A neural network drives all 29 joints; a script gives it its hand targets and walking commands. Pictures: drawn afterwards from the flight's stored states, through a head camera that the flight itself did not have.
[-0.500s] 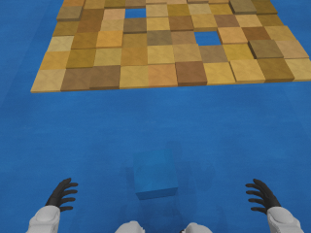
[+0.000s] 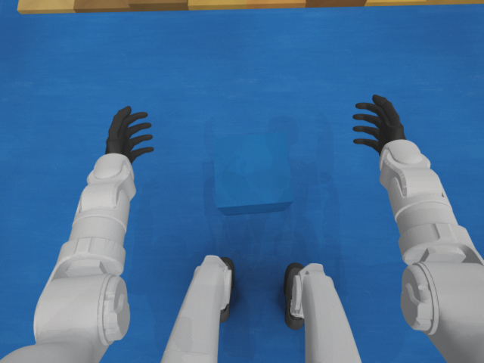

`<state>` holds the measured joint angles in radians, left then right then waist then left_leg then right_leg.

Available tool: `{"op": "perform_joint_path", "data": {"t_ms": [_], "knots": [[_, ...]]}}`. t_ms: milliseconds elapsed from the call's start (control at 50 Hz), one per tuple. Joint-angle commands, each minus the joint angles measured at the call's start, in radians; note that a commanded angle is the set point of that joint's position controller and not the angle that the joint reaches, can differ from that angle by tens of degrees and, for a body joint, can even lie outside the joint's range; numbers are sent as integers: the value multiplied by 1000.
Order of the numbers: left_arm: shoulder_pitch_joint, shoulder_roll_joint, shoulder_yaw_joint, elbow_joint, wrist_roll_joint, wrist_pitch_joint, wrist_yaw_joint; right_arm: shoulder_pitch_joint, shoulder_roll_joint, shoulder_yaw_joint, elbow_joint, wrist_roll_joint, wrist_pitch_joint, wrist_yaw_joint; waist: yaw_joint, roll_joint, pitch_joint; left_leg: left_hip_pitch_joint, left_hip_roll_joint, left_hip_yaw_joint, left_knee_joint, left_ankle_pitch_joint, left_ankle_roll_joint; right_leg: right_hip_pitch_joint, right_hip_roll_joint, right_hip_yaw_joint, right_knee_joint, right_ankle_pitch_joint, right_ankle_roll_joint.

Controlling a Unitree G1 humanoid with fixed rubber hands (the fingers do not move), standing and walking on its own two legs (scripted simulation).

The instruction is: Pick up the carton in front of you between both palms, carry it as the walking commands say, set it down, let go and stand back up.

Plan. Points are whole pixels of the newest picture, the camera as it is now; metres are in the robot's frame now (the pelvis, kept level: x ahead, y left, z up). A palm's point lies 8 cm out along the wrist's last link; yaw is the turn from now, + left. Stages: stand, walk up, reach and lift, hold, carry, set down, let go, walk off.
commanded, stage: reach and lift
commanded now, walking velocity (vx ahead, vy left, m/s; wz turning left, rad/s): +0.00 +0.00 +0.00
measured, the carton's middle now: (252, 178) +0.49 +0.04 -0.54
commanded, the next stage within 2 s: none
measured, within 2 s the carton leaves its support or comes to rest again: leaves its support in 1.96 s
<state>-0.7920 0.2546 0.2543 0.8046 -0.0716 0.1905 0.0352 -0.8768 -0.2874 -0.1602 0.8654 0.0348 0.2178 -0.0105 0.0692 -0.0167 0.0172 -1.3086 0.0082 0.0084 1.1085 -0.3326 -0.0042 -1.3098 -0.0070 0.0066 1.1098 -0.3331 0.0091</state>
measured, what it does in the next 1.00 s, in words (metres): lowers itself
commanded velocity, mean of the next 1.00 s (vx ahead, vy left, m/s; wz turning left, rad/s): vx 0.00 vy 0.00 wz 0.00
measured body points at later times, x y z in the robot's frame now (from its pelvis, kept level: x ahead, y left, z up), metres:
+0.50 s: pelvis +0.02 +0.00 -0.09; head +0.33 +0.00 +0.23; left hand +0.48 +0.24 -0.23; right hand +0.54 -0.15 -0.24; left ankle +0.09 +0.12 -0.63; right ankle +0.09 -0.12 -0.63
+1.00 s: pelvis -0.04 -0.01 -0.27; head +0.32 +0.01 -0.01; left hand +0.47 +0.23 -0.44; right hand +0.53 -0.14 -0.44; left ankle +0.08 +0.12 -0.63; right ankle +0.09 -0.13 -0.63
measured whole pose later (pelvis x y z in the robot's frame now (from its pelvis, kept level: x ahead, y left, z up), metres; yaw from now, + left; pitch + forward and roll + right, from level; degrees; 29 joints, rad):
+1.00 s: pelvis -0.04 -0.01 -0.27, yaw +1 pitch +41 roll +1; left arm -1.30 0.32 0.17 1.07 -0.23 0.04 0.12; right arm -1.42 -0.37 -0.03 1.13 0.21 0.08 -0.11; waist 0.08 -0.01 0.25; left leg -2.27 -0.01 -0.02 2.06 -0.50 -0.03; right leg -2.28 0.02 0.02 2.07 -0.50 0.01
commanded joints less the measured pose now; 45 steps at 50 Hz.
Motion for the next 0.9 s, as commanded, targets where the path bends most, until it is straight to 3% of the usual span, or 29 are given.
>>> {"op": "perform_joint_path", "data": {"t_ms": [0,80,180,320,440,520,600,680,780,880], "knots": [[-445,119,52,-15,-7,2,20,-516,-149,-27,26,0,3,4,32,-24,-799,261,-47,32,-110,-53,-40,291,66,-18,-81,-113,13],[-518,97,93,19,29,-8,24,-598,-154,-59,105,-32,-8,10,46,-19,-877,256,-51,43,-83,-51,-45,242,71,-16,-60,-123,10],[-507,66,142,-11,81,-58,20,-591,-132,-117,95,-90,-59,11,47,-36,-999,245,-62,49,-43,110,-53,239,78,-13,-23,34,12],[-379,13,165,30,110,-144,-1,-469,-35,-137,106,-120,-140,-16,36,-61,-926,-49,-68,34,119,246,-46,71,83,2,152,217,8],[-315,37,137,32,64,-200,5,-388,-29,-81,48,-72,-190,-53,34,-42,-1045,-164,-70,13,324,429,-49,-87,81,18,353,377,12],[-325,101,78,-37,-20,-215,25,-422,-65,12,-64,12,-199,-76,51,-67,-1253,-152,-69,17,458,512,-50,-57,74,14,489,451,19],[-389,139,11,-57,-97,-198,39,-486,-95,63,-99,66,-178,-96,35,-107,-1274,-233,-65,35,549,396,-48,-52,73,-5,597,366,27],[-473,154,-28,-16,-141,-177,51,-553,-126,62,-45,84,-158,-108,18,-95,-1165,-336,-53,44,621,224,-54,-141,70,-16,672,197,25],[-597,182,-43,79,-151,-162,72,-673,-147,80,73,127,-143,-110,40,-51,-1008,-415,-31,51,691,22,-55,-263,54,-10,727,-21,17],[-713,209,-61,159,-152,-169,83,-780,-179,120,168,171,-151,-106,55,-32,-939,-423,-16,45,753,-43,-48,-312,38,-2,789,-89,12]]}}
